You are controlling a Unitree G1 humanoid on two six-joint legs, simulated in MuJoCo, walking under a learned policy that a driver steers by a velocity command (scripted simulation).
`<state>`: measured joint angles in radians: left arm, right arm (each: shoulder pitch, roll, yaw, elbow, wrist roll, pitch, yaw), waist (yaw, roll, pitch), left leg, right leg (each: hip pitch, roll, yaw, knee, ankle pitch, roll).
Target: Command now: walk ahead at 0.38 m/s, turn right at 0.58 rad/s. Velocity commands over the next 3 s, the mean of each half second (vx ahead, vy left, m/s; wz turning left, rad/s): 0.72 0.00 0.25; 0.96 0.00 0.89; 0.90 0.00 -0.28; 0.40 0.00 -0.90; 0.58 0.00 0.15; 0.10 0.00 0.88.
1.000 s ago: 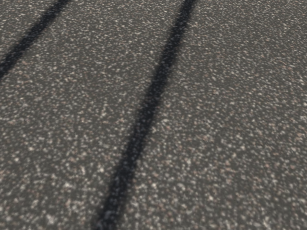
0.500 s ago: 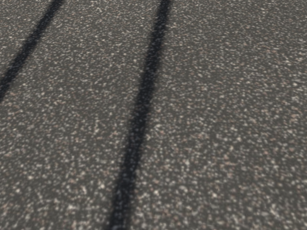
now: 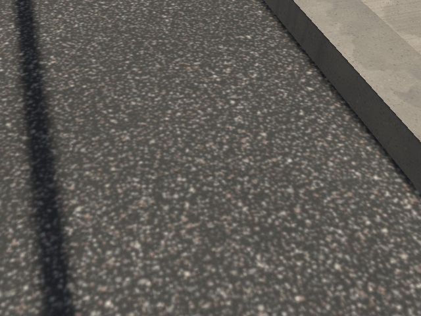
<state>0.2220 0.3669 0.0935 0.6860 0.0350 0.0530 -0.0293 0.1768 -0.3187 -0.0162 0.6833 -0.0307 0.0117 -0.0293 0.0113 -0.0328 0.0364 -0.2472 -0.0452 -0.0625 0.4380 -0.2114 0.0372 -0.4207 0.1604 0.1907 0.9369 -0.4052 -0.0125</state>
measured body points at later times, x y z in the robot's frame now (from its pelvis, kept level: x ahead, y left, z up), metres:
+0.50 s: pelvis +0.18 -0.04 +0.00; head +0.20 -0.05 +0.45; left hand +0.21 +0.25 -0.11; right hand +0.33 -0.29 -0.12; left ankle +0.18 +0.10 -0.65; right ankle +0.11 -0.15 -0.74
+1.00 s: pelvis +0.55 +0.14 -0.01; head +0.57 +0.15 +0.44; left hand +0.57 +0.45 -0.08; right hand +0.72 -0.09 -0.14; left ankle +0.48 +0.12 -0.74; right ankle +0.75 +0.05 -0.67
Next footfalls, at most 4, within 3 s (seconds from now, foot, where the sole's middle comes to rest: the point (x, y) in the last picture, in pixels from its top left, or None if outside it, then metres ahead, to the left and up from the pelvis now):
0.30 right None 0.15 -0.15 -0.78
0.76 left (165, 302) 0.52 0.14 -0.78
1.20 right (133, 185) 0.96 0.30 -0.78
1.60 left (64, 135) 1.20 0.62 -0.78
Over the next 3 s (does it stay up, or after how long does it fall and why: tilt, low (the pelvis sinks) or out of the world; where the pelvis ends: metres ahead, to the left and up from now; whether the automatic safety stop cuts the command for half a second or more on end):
stays up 1.52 0.40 0.00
